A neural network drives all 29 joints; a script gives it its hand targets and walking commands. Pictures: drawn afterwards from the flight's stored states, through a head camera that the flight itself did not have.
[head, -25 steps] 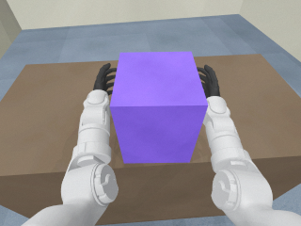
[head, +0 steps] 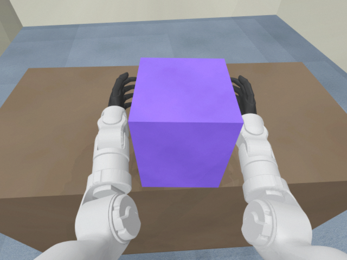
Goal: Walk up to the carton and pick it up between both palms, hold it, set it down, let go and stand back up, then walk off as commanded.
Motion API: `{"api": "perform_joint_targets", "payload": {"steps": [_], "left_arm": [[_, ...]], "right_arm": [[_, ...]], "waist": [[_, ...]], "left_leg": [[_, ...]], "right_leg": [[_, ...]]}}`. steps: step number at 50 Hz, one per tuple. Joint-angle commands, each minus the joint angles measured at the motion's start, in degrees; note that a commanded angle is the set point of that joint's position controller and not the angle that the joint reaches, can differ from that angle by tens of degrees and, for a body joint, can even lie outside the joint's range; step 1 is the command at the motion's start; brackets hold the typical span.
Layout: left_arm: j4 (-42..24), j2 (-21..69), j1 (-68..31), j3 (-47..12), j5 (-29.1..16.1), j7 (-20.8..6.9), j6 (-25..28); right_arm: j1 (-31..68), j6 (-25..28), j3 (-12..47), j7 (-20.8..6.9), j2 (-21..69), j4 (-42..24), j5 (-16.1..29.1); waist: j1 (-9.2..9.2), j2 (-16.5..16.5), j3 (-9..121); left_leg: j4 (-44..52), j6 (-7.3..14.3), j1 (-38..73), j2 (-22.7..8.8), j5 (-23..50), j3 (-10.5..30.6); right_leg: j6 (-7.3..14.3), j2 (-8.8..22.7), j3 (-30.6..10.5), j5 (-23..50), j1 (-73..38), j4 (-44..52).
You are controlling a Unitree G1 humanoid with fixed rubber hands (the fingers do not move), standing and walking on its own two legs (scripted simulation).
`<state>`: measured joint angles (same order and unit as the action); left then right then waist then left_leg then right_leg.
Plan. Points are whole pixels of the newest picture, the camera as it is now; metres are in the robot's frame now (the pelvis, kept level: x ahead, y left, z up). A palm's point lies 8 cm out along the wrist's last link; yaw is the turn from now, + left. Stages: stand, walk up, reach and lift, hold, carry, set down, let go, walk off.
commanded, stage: set down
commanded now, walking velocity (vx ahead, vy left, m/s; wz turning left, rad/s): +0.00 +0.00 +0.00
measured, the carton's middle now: (181, 125) +0.40 -0.01 +0.08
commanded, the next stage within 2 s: none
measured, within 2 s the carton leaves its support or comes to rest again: neither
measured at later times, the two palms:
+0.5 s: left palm (118, 109) +0.41 +0.14 +0.13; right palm (245, 111) +0.39 -0.16 +0.13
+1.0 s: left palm (121, 113) +0.42 +0.14 +0.11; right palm (248, 115) +0.40 -0.18 +0.11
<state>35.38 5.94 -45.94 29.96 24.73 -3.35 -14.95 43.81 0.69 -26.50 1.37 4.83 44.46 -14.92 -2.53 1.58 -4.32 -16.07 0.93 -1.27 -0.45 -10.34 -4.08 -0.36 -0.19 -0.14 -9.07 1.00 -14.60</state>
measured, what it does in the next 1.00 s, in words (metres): stands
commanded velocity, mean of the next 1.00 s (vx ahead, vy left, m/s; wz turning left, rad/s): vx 0.00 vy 0.00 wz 0.00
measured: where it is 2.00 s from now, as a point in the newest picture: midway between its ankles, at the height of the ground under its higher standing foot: outside the picture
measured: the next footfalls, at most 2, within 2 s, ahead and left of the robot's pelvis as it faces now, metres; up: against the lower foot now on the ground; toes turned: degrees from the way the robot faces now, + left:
none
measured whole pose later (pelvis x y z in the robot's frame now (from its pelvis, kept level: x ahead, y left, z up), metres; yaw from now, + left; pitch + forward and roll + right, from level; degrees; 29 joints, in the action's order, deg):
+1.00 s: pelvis -0.01 -0.01 -0.01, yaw -3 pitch +9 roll -2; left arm 51.7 -6.3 -48.9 8.8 0.1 8.5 -7.4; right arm 46.3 2.0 -2.5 9.3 -7.8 54.1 10.4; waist -0.1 0.6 6.3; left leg -25.0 0.2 -22.1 -3.8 -12.1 -5.7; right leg 0.7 -2.7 -0.4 -7.0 20.2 -18.0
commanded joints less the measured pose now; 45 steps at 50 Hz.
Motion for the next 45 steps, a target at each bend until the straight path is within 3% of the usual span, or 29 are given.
{"api": "perform_joint_targets", "payload": {"steps": [1,5,7,9,10,12,13,16,17,18,19,22,26,27,28,29,31,33,34,36,37,39,41,42,43,44,45], "left_arm": [[4.13,16.85,-19.46,-10.19,-1.12,-5.57,0.12],[4.62,19.68,-17.98,-10.29,-0.07,-6.13,0.46],[4.95,19.39,-17.08,-9.67,0.40,-6.08,0.26],[5.08,19.13,-16.08,-9.49,1.19,-6.30,-0.10],[4.55,18.89,-17.00,-9.49,1.31,-6.39,0.06],[3.46,21.07,-16.34,-11.15,1.37,-6.17,0.08],[2.53,23.02,-16.30,-12.18,1.98,-6.13,0.08],[1.17,22.35,-15.94,-12.52,1.99,-5.74,-0.21],[1.62,23.00,-14.58,-11.74,2.74,-5.88,-0.55],[1.22,21.24,-14.80,-11.87,2.81,-5.55,-0.53],[1.39,20.82,-14.66,-10.87,3.16,-5.41,-0.35],[2.12,18.79,-14.07,-9.16,2.78,-5.39,0.06],[1.83,11.77,-14.96,-8.35,1.05,-3.46,1.73],[1.05,8.58,-15.71,-8.72,-0.38,-2.49,2.60],[2.58,5.19,-16.40,-7.81,-0.75,-1.62,3.09],[3.48,0.61,-15.13,-7.49,-1.66,-0.25,3.61],[3.30,-5.09,-16.74,-10.31,-6.35,2.75,5.05],[3.52,-7.11,-20.75,-12.48,-8.94,5.62,7.12],[4.35,-7.95,-24.48,-14.80,-11.43,6.88,7.93],[4.61,-10.43,-25.86,-16.91,-15.54,8.93,10.07],[4.03,-13.57,-26.98,-18.80,-18.04,10.58,11.14],[4.82,-15.83,-30.32,-19.91,-20.98,12.25,12.55],[5.61,-15.82,-31.98,-22.16,-23.19,13.03,13.01],[4.59,-15.30,-29.87,-22.70,-24.15,13.24,12.67],[6.52,-16.62,-30.12,-21.83,-25.10,13.14,12.02],[3.64,-15.68,-25.45,-22.83,-25.87,12.74,11.31],[6.81,-17.48,-27.03,-21.09,-25.19,12.39,10.06]], "right_arm": [[23.51,-0.31,14.89,-6.33,19.66,-1.02,-1.93],[21.61,-0.22,13.44,-6.48,21.54,-0.79,-2.37],[20.33,-0.20,13.09,-6.51,20.21,-0.23,-2.34],[19.34,-0.56,12.68,-6.70,20.69,0.02,-2.65],[18.32,-0.94,11.49,-6.81,20.85,1.01,-3.21],[19.47,-0.07,11.80,-7.02,21.95,-1.37,-2.94],[19.07,0.03,10.28,-7.15,22.83,0.14,-3.93],[17.93,0.10,9.57,-6.89,20.61,0.37,-2.80],[17.48,-0.08,9.57,-6.88,22.50,-0.11,-3.82],[16.68,0.05,8.54,-6.83,20.26,0.26,-3.63],[17.23,0.14,9.80,-6.81,20.02,-0.96,-3.79],[16.21,-0.39,8.85,-6.11,18.07,-1.09,-4.77],[15.45,-0.20,9.14,-4.97,11.56,-0.18,-2.91],[14.84,-0.09,8.80,-3.84,7.90,-0.26,-2.52],[16.29,0.38,8.91,-3.30,5.11,-1.62,-1.53],[14.86,0.28,9.05,-2.06,0.43,1.61,0.21],[16.10,1.35,10.93,0.36,-7.54,1.29,3.94],[19.15,2.38,13.89,2.04,-8.83,2.32,8.55],[21.30,2.43,15.57,2.70,-8.81,3.52,10.90],[22.51,3.69,18.28,4.07,-10.44,3.39,15.29],[22.80,4.65,18.19,4.53,-15.41,3.09,17.38],[26.22,6.25,17.53,5.93,-16.54,0.60,19.08],[29.47,6.40,18.33,6.69,-16.99,-1.31,21.34],[27.79,6.40,19.34,7.34,-18.28,-1.18,21.91],[28.96,5.69,21.33,7.55,-18.51,-2.54,23.63],[25.19,5.36,23.77,7.93,-19.73,-4.05,25.28],[26.36,4.29,23.40,8.33,-21.55,-2.03,25.23]], "waist": [[1.02,4.52,15.59],[0.23,2.72,13.88],[0.86,2.42,13.29],[1.24,1.34,12.01],[0.44,1.10,12.08],[0.38,-1.85,13.94],[-0.55,-3.29,13.41],[-0.60,-5.51,13.07],[-0.53,-4.39,11.24],[-0.51,-5.37,12.59],[0.74,-4.19,11.50],[-0.04,-0.88,10.10],[0.27,-0.14,10.98],[-1.21,0.74,12.07],[0.22,1.46,13.88],[-0.06,1.27,12.43],[-1.30,1.29,16.89],[0.26,-0.91,22.14],[-0.33,-1.82,24.52],[-0.41,-3.73,30.61],[-0.50,-5.82,36.38],[0.19,-6.05,46.81],[1.17,-7.58,51.30],[1.02,-7.18,53.11],[2.67,-5.79,53.45],[2.36,-5.12,54.50],[3.48,-4.38,52.46]], "left_leg": [[2.57,0.17,2.22,1.55,8.95,-3.06],[1.66,-0.25,4.72,1.13,11.70,-3.19],[1.50,-0.46,4.95,1.00,12.98,-3.24],[1.75,-0.20,5.28,1.15,11.52,-3.34],[2.13,0.04,4.91,1.28,10.33,-3.30],[1.36,-0.74,5.55,1.12,12.10,-3.23],[0.73,-1.30,6.99,0.82,13.31,-2.97],[0.08,-1.69,8.10,0.91,16.54,-2.71],[-0.27,-1.47,7.65,0.97,16.20,-2.54],[-0.16,-1.83,7.73,0.95,16.30,-2.99],[0.23,-1.25,6.43,1.15,14.28,-3.04],[0.74,-0.75,5.07,1.26,14.40,-2.97],[0.34,-0.63,5.00,1.23,15.17,-2.84],[0.10,-0.80,4.93,1.02,15.93,-2.45],[0.02,-0.60,4.40,1.14,15.08,-2.54],[0.01,-0.62,3.75,0.84,14.53,-2.10],[-0.88,-0.82,3.38,0.44,14.99,-2.12],[-2.73,-1.93,1.70,0.10,17.00,-2.23],[-3.51,-1.96,0.67,0.14,15.84,-1.79],[-5.85,-3.14,1.11,-0.06,21.07,-1.40],[-7.43,-4.49,1.68,-0.34,24.46,-1.68],[-10.18,-4.96,1.06,-0.34,26.60,-1.65],[-11.65,-5.17,0.48,-0.82,27.30,-1.59],[-13.06,-5.47,1.26,-0.78,31.09,-1.88],[-13.29,-4.90,-1.03,-0.64,30.83,-1.95],[-13.89,-5.16,0.81,-0.93,36.27,-1.53],[-12.78,-4.63,-1.46,-0.75,31.66,-1.58]], "right_leg": [[-3.88,-1.89,4.92,16.95,-5.23,-1.29],[-3.65,-2.36,5.45,16.41,-2.17,-1.23],[-3.23,-2.55,5.46,16.28,-2.31,-0.87],[-3.20,-2.28,5.27,14.67,-1.61,-0.41],[-3.07,-1.94,5.05,13.19,-1.93,0.14],[-2.81,-2.00,5.38,12.97,-0.73,-0.28],[-2.46,-2.55,5.97,10.70,1.36,0.18],[-2.28,-2.37,5.90,11.36,2.18,0.34],[-2.29,-2.41,5.65,10.46,1.84,0.80],[-2.25,-2.45,5.70,10.31,1.93,0.59],[-2.67,-2.27,5.28,11.16,0.67,0.51],[-3.19,-2.18,5.12,13.72,-0.91,-0.05],[-3.30,-2.10,4.42,14.11,-0.81,-0.14],[-3.53,-2.22,4.99,15.74,-0.60,-0.62],[-3.28,-2.28,4.54,16.40,-0.76,-0.72],[-3.29,-2.26,4.06,16.68,0.12,-1.08],[-2.98,-2.73,4.48,18.51,1.21,-1.65],[-2.41,-3.13,3.93,18.67,2.14,-2.39],[-2.08,-3.15,3.39,18.43,2.61,-2.32],[-1.60,-3.56,3.00,23.39,3.58,-3.66],[-0.87,-4.11,2.92,24.97,4.26,-4.24],[-0.52,-4.27,2.69,28.40,5.52,-5.82],[0.15,-4.20,2.98,28.08,7.69,-6.80],[0.46,-4.22,2.72,31.06,6.44,-7.30],[0.69,-4.13,2.33,31.92,5.14,-7.37],[0.47,-4.43,2.78,37.71,2.13,-8.58],[0.01,-4.00,2.09,34.45,3.41,-8.22]]}}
